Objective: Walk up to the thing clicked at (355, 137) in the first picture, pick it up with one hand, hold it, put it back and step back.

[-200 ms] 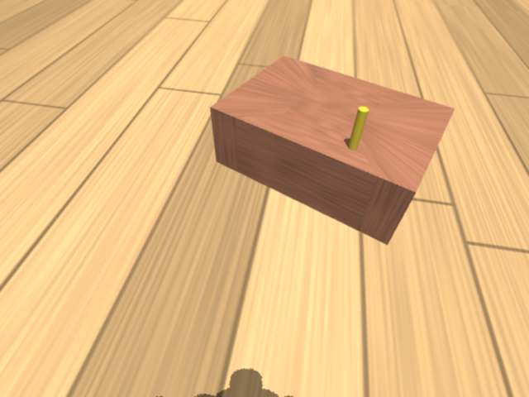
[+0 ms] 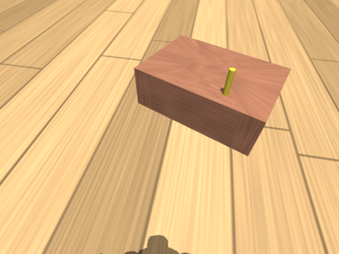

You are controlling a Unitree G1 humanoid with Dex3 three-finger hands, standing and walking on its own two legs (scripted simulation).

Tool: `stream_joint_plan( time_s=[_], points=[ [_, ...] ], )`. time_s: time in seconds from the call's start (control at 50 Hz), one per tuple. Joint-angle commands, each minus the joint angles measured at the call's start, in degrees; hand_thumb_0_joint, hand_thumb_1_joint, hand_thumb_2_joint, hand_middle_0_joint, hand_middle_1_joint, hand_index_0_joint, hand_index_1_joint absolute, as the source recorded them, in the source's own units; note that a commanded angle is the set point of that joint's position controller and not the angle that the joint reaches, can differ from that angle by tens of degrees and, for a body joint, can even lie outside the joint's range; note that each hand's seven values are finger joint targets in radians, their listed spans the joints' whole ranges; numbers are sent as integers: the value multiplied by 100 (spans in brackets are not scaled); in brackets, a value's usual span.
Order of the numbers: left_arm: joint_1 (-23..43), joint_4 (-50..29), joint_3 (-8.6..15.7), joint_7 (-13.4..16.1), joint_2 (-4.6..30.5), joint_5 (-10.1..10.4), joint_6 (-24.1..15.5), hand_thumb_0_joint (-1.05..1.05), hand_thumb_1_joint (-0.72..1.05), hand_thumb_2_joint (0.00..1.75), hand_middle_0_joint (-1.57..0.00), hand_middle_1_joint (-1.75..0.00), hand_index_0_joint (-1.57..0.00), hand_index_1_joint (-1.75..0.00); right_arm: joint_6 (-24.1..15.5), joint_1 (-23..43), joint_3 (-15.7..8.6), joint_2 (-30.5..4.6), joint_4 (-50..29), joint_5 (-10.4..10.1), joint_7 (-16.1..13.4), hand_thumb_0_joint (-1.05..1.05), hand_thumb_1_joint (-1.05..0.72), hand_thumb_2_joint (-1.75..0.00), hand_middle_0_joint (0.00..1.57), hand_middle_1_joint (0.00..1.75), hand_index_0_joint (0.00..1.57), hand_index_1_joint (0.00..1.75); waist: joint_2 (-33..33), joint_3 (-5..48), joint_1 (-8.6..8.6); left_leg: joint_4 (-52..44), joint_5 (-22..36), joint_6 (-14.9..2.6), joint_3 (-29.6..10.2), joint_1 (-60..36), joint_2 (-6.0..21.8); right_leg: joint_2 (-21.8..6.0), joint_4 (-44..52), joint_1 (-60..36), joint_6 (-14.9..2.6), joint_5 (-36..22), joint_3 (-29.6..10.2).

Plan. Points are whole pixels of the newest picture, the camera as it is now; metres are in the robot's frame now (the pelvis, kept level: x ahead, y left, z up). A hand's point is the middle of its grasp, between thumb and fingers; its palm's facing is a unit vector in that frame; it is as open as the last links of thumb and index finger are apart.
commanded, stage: stand
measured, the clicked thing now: (228, 82) +1.18 -0.37 -0.33
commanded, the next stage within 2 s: walk up in 0.92 s
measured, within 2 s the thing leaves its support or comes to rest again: neither
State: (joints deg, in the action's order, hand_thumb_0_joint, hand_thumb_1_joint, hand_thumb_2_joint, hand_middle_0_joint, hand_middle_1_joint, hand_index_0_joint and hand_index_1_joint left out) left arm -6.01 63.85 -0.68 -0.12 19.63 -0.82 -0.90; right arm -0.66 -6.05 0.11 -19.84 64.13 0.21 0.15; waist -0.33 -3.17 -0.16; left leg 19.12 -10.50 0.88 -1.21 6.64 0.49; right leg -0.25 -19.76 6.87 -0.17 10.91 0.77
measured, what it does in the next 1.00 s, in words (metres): stands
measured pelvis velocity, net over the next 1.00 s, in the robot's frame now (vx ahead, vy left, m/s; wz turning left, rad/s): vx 0.01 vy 0.00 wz -0.04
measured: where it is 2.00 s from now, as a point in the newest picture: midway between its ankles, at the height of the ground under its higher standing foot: (166, 235)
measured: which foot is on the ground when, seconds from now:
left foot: down 0.00-1.00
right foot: down 0.00-1.00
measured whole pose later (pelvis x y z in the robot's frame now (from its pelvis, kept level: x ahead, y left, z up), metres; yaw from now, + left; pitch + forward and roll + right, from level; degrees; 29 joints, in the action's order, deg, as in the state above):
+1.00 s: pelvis +0.01 +0.00 +0.00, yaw -2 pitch -2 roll +0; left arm -10.7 60.7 1.7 -1.9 20.3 -1.8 -1.4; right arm -1.3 -8.7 -1.7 -21.0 60.6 1.7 1.8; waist -0.4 -1.4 0.4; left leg 26.4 -22.6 -1.6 0.7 8.2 0.7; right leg 0.5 -25.7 8.9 -1.8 18.3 -1.6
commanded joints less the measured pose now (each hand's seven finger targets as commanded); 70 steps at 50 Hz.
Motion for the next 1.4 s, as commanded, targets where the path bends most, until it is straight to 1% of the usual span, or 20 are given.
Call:
stream_joint_plan(
  time_s=[0.0, 0.88, 0.9, 0.94, 0.98, 1.02, 1.06, 1.08, 1.1, 1.12, 1.14, 1.16, 1.18, 1.22, 1.26, 1.3, 1.32, 1.34, 1.36, 1.38],
  points=[
    [248, -334, 274, 78, 1255, 27, -115, 0, 90, 90, -20, -30, -20, -30, -101, 173, -231, -1135, -339, 19, -68, 0, -90, -90, 20, 30, 20, 30, 105, 474, -9, -245, 707, -198, -441, -40, 630, -699, 352, -96, -146, -746, -589],
    [164, -348, 272, 71, 1294, 32, -115, 0, 90, 90, -20, -30, -20, -30, -115, 117, -231, -1194, -339, 23, -80, 0, -90, -90, 20, 30, 20, 30, 95, 536, 21, -293, 1023, -181, -400, -198, 681, -718, 330, -207, -147, -1138, -570],
    [-443, -688, 635, -60, 1730, -32, -149, 0, 90, 90, -20, -30, -20, -30, -210, -82, -574, -1737, -812, 184, 43, 0, -90, -90, 20, 30, 20, 30, -10, 978, 2, 464, -1842, -496, -126, -517, 423, -445, 45, 47, -393, 1483, -900],
    [-372, -740, 707, -142, 1732, -117, -171, 0, 90, 90, -20, -30, -20, -30, -204, -91, -617, -1627, -851, 222, 135, 0, -90, -90, 20, 30, 20, 30, 85, 80, 0, 673, -2942, -610, -384, 447, 451, -733, 36, 949, -623, 3114, -1571],
    [-340, -929, 722, -175, 1578, -101, -209, 0, 90, 90, -20, -30, -20, -30, -227, -30, -615, -1431, -1043, 237, 202, 0, -90, -90, 20, 30, 20, 30, 293, -516, 0, 812, -2391, -589, -428, 1035, 447, -864, 77, 1145, -775, 2928, -1989],
    [-580, -979, 754, -181, 1667, -91, -255, 0, 90, 90, -20, -30, -20, -30, -303, -148, -645, -1365, -1145, 236, 201, 0, -90, -90, 20, 30, 20, 30, 618, -317, -41, 988, -1774, -599, -440, 930, 386, -914, 60, 968, -885, 2314, -2245],
    [-540, -1135, 760, -210, 1651, -82, -261, 0, 90, 90, -20, -30, -20, -30, -351, -361, -698, -1423, -1217, 241, 220, 0, -90, -90, 20, 30, 20, 30, 485, -128, -171, 744, -2119, -667, -603, 487, 371, -729, -222, 1310, -791, 2319, -2130],
    [-323, -1309, 705, -225, 1514, -76, -251, 0, 90, 90, -20, -30, -20, -30, -382, -670, -753, -1556, -1219, 255, 206, 0, -90, -90, 20, 30, 20, 30, 53, -143, -392, 247, -2563, -833, -1138, -277, 610, -417, -861, 2141, -596, 2078, -1697],
    [37, -1452, 623, -220, 1222, -27, -239, 0, 90, 90, -20, -30, -20, -30, -417, -1074, -838, -1773, -1153, 268, 171, 0, -90, -90, 20, 30, 20, 30, -589, -280, -653, -616, -3206, -1183, -2136, -1278, 1284, 285, -2038, 3335, -242, 1723, -644],
    [319, -1577, 630, -157, 1263, -70, -283, 0, 90, 90, -20, -30, -20, -30, -440, -1319, -931, -2081, -1147, 276, 159, 0, -90, -90, 20, 30, 20, 30, -914, -685, -856, -1008, -2455, -1594, -3042, -1658, 2241, 329, -3164, 4344, -122, 2045, -399],
    [311, -1629, 614, -98, 1426, -85, -349, 0, 90, 90, -20, -30, -20, -30, -448, -1346, -926, -2055, -1201, 188, 146, 0, -90, -90, 20, 30, 20, 30, -371, -794, -721, -750, -718, -1780, -2908, -1598, 2509, -24, -3356, 4284, -93, 1981, -559],
    [140, -1584, 578, -103, 1403, -58, -381, 0, 90, 90, -20, -30, -20, -30, -440, -1328, -867, -1824, -1241, 185, 130, 0, -90, -90, 20, 30, 20, 30, -144, -630, -562, -419, 1124, -1577, -2187, -1621, 2207, -146, -3248, 3873, -125, 1723, -512],
    [-10, -1549, 580, -121, 1346, 9, -386, 0, 90, 90, -20, -30, -20, -30, -432, -1252, -813, -1738, -1295, 199, 115, 0, -90, -90, 20, 30, 20, 30, -445, -508, -433, -218, 2006, -1498, -1587, -1629, 1937, -233, -3087, 3559, -118, 1696, -458],
    [-248, -1578, 572, -219, 1359, 55, -368, 0, 90, 90, -20, -30, -20, -30, -383, -917, -796, -1685, -1562, 224, 102, 0, -90, -90, 20, 30, 20, 30, -1014, -207, -334, -25, 1951, -1231, -669, -1508, 1418, -276, -2280, 2916, -139, 1257, -83],
    [-335, -1647, 621, -292, 1324, 66, -345, 0, 90, 90, -20, -30, -20, -30, -321, -829, -802, -1717, -1728, 202, 133, 0, -90, -90, 20, 30, 20, 30, -1136, -68, -261, 244, 1915, -1010, -205, -981, 1174, -131, -1559, 1872, -206, 678, 95],
    [-1215, -1416, 743, -250, 1376, 49, -330, 0, 90, 90, -20, -30, -20, -30, -265, -660, -776, -1695, -1897, 125, 163, 0, -90, -90, 20, 30, 20, 30, -547, 371, 275, 1341, 2191, -827, 224, -71, 917, 210, -1029, 36, -285, -231, 460],
    [-1953, -1197, 857, -182, 1607, 41, -339, 0, 90, 90, -20, -30, -20, -30, -254, -733, -709, -1532, -1966, 51, 175, 0, -90, -90, 20, 30, 20, 30, 138, 811, 654, 2423, 1687, -690, 428, 537, 720, 176, -956, -1155, -320, -559, 453],
    [-2528, -1130, 1037, -103, 2008, 10, -344, 0, 90, 90, -20, -30, -20, -30, -249, -967, -615, -1284, -2052, 25, 191, 0, -90, -90, 20, 30, 20, 30, 1142, 1053, 902, 3955, 346, -490, 685, 1843, 126, -491, -570, -2081, -597, 812, -978],
    [-2540, -1385, 1081, -57, 2478, 43, -390, 0, 90, 90, -20, -30, -20, -30, -214, -1178, -554, -1180, -2137, -26, 195, 0, -90, -90, 20, 30, 20, 30, 1775, 1196, 718, 4779, -2030, -366, 195, 2574, -421, -2155, 737, -1862, -1189, 2035, -4175],
    [-1791, -1586, 1016, -79, 2456, 108, -388, 0, 90, 90, -20, -30, -20, -30, -132, -1151, -710, -1642, -1942, 78, 144, 0, -90, -90, 20, 30, 20, 30, 808, 609, 458, 5351, -2108, -344, -369, 2445, 65, -2400, 796, -823, -1595, 2990, -4502]
  ],
)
